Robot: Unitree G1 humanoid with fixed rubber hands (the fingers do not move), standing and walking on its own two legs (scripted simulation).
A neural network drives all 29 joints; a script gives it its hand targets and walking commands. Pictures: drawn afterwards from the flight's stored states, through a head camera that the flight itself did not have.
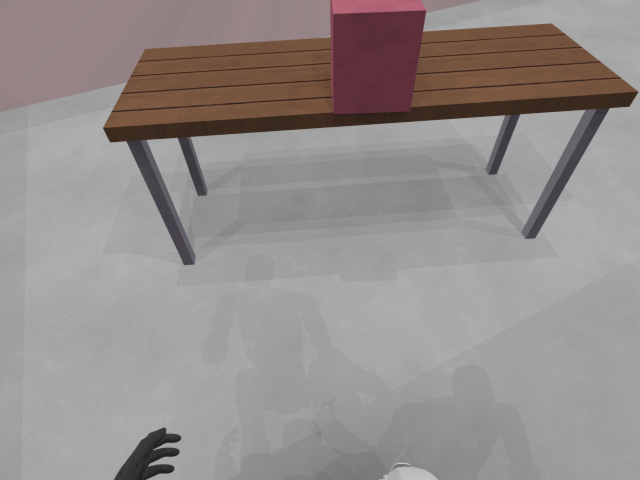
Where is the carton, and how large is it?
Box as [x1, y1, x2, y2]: [330, 0, 425, 113]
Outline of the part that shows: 330,0 331,87 333,113 409,111 425,15 425,9 420,0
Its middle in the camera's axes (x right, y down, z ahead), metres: +0.14 -0.51 +1.04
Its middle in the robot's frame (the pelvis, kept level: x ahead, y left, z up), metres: +1.12 -0.18 +0.03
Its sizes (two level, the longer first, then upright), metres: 0.210 0.200 0.250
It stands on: a table, 0.65 m high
